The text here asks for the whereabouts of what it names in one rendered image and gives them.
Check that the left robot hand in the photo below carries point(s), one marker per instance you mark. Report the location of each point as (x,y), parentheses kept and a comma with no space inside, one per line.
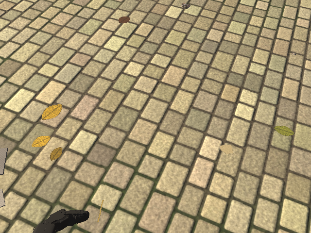
(61,219)

